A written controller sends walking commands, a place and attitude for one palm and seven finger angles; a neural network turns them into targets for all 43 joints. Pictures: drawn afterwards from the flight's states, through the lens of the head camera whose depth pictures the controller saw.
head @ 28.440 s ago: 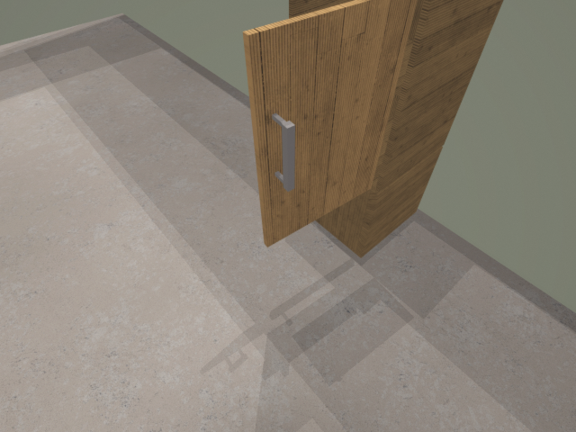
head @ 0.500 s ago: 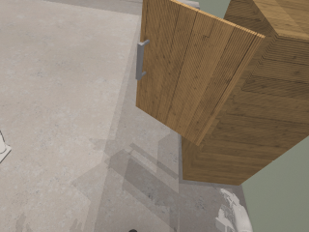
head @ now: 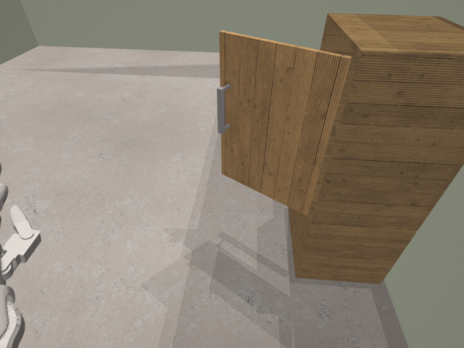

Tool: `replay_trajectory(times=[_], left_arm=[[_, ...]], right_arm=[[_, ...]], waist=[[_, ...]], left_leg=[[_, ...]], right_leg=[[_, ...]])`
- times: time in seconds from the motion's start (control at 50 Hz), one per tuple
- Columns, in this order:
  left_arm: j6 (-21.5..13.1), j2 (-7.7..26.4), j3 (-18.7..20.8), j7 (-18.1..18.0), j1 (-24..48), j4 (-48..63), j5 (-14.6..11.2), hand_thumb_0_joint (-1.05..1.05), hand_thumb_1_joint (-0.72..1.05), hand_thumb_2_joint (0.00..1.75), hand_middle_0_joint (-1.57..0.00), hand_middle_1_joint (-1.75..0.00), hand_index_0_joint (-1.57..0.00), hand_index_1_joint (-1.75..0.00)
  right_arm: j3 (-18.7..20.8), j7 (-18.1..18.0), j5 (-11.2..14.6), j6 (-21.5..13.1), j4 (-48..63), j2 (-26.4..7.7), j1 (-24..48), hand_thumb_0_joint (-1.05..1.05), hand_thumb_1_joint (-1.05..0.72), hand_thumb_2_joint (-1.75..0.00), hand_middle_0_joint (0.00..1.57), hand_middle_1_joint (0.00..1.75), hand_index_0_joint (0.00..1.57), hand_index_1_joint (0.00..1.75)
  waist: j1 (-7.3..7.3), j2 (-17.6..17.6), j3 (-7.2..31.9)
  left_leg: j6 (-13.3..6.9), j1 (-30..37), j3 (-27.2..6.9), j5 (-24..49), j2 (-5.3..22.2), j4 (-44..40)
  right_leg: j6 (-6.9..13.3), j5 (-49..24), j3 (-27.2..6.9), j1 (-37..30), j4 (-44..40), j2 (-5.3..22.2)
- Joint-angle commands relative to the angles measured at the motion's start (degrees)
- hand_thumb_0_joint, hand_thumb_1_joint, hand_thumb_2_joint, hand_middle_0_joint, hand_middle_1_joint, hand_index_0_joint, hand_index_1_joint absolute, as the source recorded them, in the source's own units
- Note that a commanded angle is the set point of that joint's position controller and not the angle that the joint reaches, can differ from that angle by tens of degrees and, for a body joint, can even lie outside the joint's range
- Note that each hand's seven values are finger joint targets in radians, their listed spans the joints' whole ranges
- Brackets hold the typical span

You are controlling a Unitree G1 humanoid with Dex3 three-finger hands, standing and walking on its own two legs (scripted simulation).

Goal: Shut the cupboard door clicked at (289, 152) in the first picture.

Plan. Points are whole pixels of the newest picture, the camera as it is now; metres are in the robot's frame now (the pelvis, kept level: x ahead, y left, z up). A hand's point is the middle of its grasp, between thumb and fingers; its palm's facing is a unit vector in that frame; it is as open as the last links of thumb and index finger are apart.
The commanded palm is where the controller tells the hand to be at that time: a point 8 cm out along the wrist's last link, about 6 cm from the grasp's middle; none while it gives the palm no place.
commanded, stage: stop stepping back and stand still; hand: left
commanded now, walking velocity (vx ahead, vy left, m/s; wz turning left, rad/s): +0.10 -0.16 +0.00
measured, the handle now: (224, 109) +0.91 +0.10 +0.00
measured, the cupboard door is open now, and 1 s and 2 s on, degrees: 58 58 58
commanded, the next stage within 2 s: let the arm hang, fingers relaxed in 1.06 s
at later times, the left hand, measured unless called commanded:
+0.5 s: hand (17, 276) +0.16 +0.29 +0.15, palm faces +0.49 -0.80 -0.35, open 7.5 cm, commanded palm +0.11 +0.32 +0.18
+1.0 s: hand (24, 251) +0.20 +0.31 +0.14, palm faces +0.43 -0.80 -0.41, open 7.4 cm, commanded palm +0.15 +0.34 +0.18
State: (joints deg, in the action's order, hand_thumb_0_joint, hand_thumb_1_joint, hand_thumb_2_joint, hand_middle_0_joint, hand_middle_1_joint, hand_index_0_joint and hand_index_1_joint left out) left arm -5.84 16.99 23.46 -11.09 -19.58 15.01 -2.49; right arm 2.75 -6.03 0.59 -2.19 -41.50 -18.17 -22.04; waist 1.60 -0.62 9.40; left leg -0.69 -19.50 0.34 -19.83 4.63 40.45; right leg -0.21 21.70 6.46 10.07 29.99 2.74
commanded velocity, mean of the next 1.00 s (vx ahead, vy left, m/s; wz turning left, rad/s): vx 0.07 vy -0.04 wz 0.00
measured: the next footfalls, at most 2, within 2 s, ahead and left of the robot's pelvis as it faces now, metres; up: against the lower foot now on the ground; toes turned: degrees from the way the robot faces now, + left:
left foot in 0.02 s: +0.00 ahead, +0.16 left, +0.00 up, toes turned +4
left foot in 0.56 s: +0.06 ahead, +0.15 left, +0.00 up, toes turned +5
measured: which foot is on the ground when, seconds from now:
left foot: up 0.00-0.00, down 0.02-0.28, up 0.30-0.54, down 0.56-1.00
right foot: down 0.00-1.00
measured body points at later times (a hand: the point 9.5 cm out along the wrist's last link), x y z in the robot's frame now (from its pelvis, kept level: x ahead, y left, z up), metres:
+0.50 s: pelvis -0.04 +0.02 +0.00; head -0.06 +0.03 +0.45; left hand +0.13 +0.33 +0.17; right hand +0.10 -0.23 -0.09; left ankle +0.01 +0.15 -0.70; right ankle -0.05 -0.07 -0.73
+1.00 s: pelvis +0.00 +0.05 +0.00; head -0.01 +0.05 +0.45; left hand +0.17 +0.35 +0.17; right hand +0.15 -0.19 -0.09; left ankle +0.02 +0.15 -0.73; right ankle -0.03 -0.07 -0.73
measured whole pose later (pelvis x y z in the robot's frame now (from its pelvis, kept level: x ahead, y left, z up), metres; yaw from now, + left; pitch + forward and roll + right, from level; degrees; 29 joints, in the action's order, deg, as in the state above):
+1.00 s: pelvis +0.00 +0.05 +0.00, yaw -1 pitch +0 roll -1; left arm -6.9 20.3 20.9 -9.0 -31.1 23.4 -2.4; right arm -1.2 -4.3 1.0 -3.0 -37.1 -11.1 -14.0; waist 0.8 -0.5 2.4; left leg -1.0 -16.1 5.6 -14.8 2.5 31.0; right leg 0.5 17.7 2.7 10.7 28.6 -0.4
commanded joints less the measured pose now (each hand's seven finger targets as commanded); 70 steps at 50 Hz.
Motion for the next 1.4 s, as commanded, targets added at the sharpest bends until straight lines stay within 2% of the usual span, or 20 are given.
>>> replay_trajectory(times=[0.0,0.06,0.08,0.12,0.2,0.24,0.28,0.32,0.4,0.5,0.54,0.56,0.66,0.78,0.94,1.12,1.14,1.18,1.3,1.38], left_arm=[[-5.2,17.4,1.3,-0.3,4.0,27.2,1.2,0.0,0.9,0.9,-0.2,-0.3,-0.2,-0.3],[-6.9,23.8,11.4,-0.4,-9.4,35.2,0.5,0.0,0.9,0.9,-0.2,-0.3,-0.2,-0.3],[-7.1,23.9,11.6,0.0,-9.7,38.2,-0.1,0.0,0.9,0.9,-0.2,-0.3,-0.2,-0.3],[-7.2,22.5,11.6,-0.1,-8.1,37.2,-0.1,0.0,0.9,0.9,-0.2,-0.3,-0.2,-0.3],[-6.6,18.8,10.9,-0.2,-7.6,23.9,-0.4,0.0,0.9,0.9,-0.2,-0.3,-0.2,-0.3],[-5.4,16.1,8.7,0.2,-11.9,15.1,-0.3,0.0,0.9,0.9,-0.2,-0.3,-0.2,-0.3],[-4.2,16.0,6.5,0.1,-10.5,13.0,0.2,0.0,0.9,0.9,-0.2,-0.3,-0.2,-0.3],[-5.1,14.7,4.5,0.8,-7.9,11.8,0.4,0.0,0.9,0.9,-0.2,-0.3,-0.2,-0.3],[-6.3,15.0,2.0,0.8,2.8,16.9,1.1,0.0,0.9,0.9,-0.2,-0.3,-0.2,-0.3],[-7.8,18.5,3.3,-0.8,5.9,33.2,1.4,0.0,0.9,0.9,-0.2,-0.3,-0.2,-0.3],[-8.4,20.2,6.6,-1.2,0.9,37.7,1.4,0.0,0.9,0.9,-0.2,-0.3,-0.2,-0.3],[-9.2,19.7,7.1,-1.3,-0.3,39.5,1.6,0.0,0.9,0.9,-0.2,-0.3,-0.2,-0.3],[-8.8,18.2,10.7,0.0,-12.7,27.7,0.3,0.0,0.9,0.9,-0.2,-0.3,-0.2,-0.3],[-6.1,15.0,7.8,0.9,-16.5,15.8,-1.2,0.0,0.9,0.9,-0.2,-0.3,-0.2,-0.3],[-6.7,18.9,6.1,0.4,-1.2,27.2,0.4,0.0,0.9,0.9,-0.2,-0.3,-0.2,-0.3],[-7.4,15.4,6.5,0.3,-8.5,21.1,0.0,0.0,0.9,0.9,-0.2,-0.3,-0.2,-0.3],[-0.9,4.4,-20.4,8.2,-7.0,-20.4,3.7,0.0,0.9,0.9,-0.2,-0.3,-0.2,-0.3],[6.2,5.5,-17.4,10.7,-5.2,-21.7,3.9,0.0,0.9,0.9,-0.2,-0.3,-0.2,-0.3],[5.1,5.9,-20.1,10.8,2.1,-39.6,4.1,0.0,0.9,0.9,-0.2,-0.3,-0.2,-0.3],[6.2,4.3,-21.9,9.8,2.5,-51.2,3.5,0.0,0.9,0.9,-0.2,-0.3,-0.2,-0.3]], right_arm=[[1.0,-0.7,0.2,-5.9,13.4,-2.5,14.0,0.0,-0.9,-0.9,0.2,0.3,0.2,0.3],[0.4,0.0,-0.3,-6.1,15.3,-1.0,11.8,0.0,-0.9,-0.9,0.2,0.3,0.2,0.3],[-0.3,0.6,-0.6,-6.0,14.7,-0.1,11.8,0.0,-0.9,-0.9,0.2,0.3,0.2,0.3],[-0.2,1.2,-0.8,-6.4,14.0,-0.6,13.0,0.0,-0.9,-0.9,0.2,0.3,0.2,0.3],[-0.5,1.3,-0.6,-6.3,13.1,-1.1,12.6,0.0,-0.9,-0.9,0.2,0.3,0.2,0.3],[-0.5,2.0,0.1,-5.3,12.9,-0.5,12.1,0.0,-0.9,-0.9,0.2,0.3,0.2,0.3],[0.0,2.4,0.6,-3.5,14.2,-0.1,13.3,0.0,-0.9,-0.9,0.2,0.3,0.2,0.3],[0.0,2.8,0.0,-2.8,13.5,-0.6,13.9,0.0,-0.9,-0.9,0.2,0.3,0.2,0.3],[-1.7,1.9,-0.7,-1.7,12.9,0.5,15.1,0.0,-0.9,-0.9,0.2,0.3,0.2,0.3],[-0.4,-0.1,-1.4,-5.0,14.0,-0.5,14.8,0.0,-0.9,-0.9,0.2,0.3,0.2,0.3],[0.5,-0.1,-1.2,-5.6,15.1,-2.8,14.0,0.0,-0.9,-0.9,0.2,0.3,0.2,0.3],[0.0,0.5,-1.4,-6.0,15.7,-1.7,14.3,0.0,-0.9,-0.9,0.2,0.3,0.2,0.3],[-0.7,1.8,-0.5,-6.4,14.3,0.3,12.9,0.0,-0.9,-0.9,0.2,0.3,0.2,0.3],[0.0,2.5,0.9,-3.8,14.1,-0.7,11.9,0.0,-0.9,-0.9,0.2,0.3,0.2,0.3],[-1.2,0.4,0.4,-4.3,14.5,-0.2,15.5,0.0,-0.9,-0.9,0.2,0.3,0.2,0.3],[-1.2,1.1,0.4,-4.2,14.9,0.2,14.5,0.0,-0.9,-0.9,0.2,0.3,0.2,0.3],[0.9,6.5,0.4,-8.6,3.3,-7.0,19.0,0.0,-0.9,-0.9,0.2,0.3,0.2,0.3],[1.3,6.5,-0.4,-3.7,3.3,-8.3,13.6,0.0,-0.9,-0.9,0.2,0.3,0.2,0.3],[-0.7,6.6,-1.8,-0.3,0.3,-6.9,12.7,0.0,-0.9,-0.9,0.2,0.3,0.2,0.3],[-2.1,6.5,-2.1,1.5,-3.7,-4.4,12.0,0.0,-0.9,-0.9,0.2,0.3,0.2,0.3]], waist=[[-1.7,8.4,-5.5],[-2.5,-7.2,4.3],[-3.31,-12.5,2.8],[-2.86,-15.0,-2.7],[-2.61,-14.7,-7.1],[-1.87,-6.1,-6.9],[-0.98,14.1,-10.8],[-2.06,12.9,-15.2],[-2.83,10.3,-12.2],[-2.32,-4.9,-6.3],[-1.85,-21.1,-4.1],[-1.3,-23.2,-3.6],[-1.75,-12.2,-3.2],[-2.86,5.2,-2.2],[-2.16,-2.7,-2.0],[-1.8,-5.0,-5.4],[-3.52,-3.3,-10.1],[-2.39,-4.3,-6.3],[-2.22,12.0,-3.3],[-1.95,4.2,-5.0]], left_leg=[[-2.0,6.1,2.3,10.1,-1.7,-16.2],[-3.5,18.0,-2.7,39.4,4.4,-12.9],[-3.7,18.0,-5.6,41.3,5.4,-15.6],[-4.3,13.1,-7.8,27.6,9.1,-20.3],[-3.5,-1.0,-0.8,0.2,8.6,-18.5],[-1.8,-11.8,4.2,-12.8,3.3,-7.5],[0.6,-20.9,4.3,-13.3,-3.3,18.1],[1.0,-22.3,-2.3,-8.2,-0.6,26.7],[0.5,-7.6,1.1,-0.7,1.4,11.4],[0.1,11.8,5.1,5.8,-2.6,-9.5],[-3.2,13.4,-12.1,1.4,7.5,-20.6],[-5.7,11.5,-19.4,3.8,12.0,-25.1],[-3.1,6.8,-5.6,21.5,7.8,-17.5],[0.7,2.0,0.6,13.6,2.2,-11.3],[-0.5,6.3,0.0,16.6,2.1,-14.5],[-0.2,2.2,-0.8,9.1,1.7,-18.1],[-0.2,2.0,-0.6,22.0,3.0,-10.7],[-0.2,4.1,-0.1,22.0,3.6,-12.3],[-1.5,5.3,-3.0,21.3,2.5,-12.8],[-1.3,6.8,-2.7,18.3,2.0,-16.8]], right_leg=[[1.8,-17.9,-7.9,0.0,-3.2,6.0],[-0.4,-19.7,0.2,5.2,11.1,-1.5],[-0.6,-8.9,0.8,8.6,12.7,-2.9],[-0.4,5.4,0.6,10.7,10.9,-4.0],[0.7,-0.5,1.4,0.0,-0.2,-4.2],[3.9,2.6,-6.9,-7.4,-5.6,-0.2],[12.4,20.4,-37.2,-1.1,-20.4,15.7],[13.6,17.0,-33.8,4.8,-21.5,16.6],[9.6,5.8,-12.8,12.0,-17.2,10.9],[7.0,6.6,-9.0,12.3,-9.7,6.9],[2.0,4.8,-4.2,13.3,6.7,0.1],[0.7,6.1,-3.4,13.1,11.9,-2.9],[-0.5,-5.5,-3.3,2.5,-1.8,-2.4],[2.2,-24.8,-12.4,-1.7,-5.9,3.3],[0.7,-23.5,-9.9,-0.1,-4.7,1.9],[1.0,-14.8,-9.2,-0.7,-8.0,0.4],[1.5,-21.8,-5.5,7.1,-2.7,3.1],[1.0,-18.3,-8.0,6.8,-3.2,3.2],[2.2,-18.4,-9.7,3.4,-2.9,3.7],[1.4,-11.0,-9.7,2.7,-4.4,3.1]])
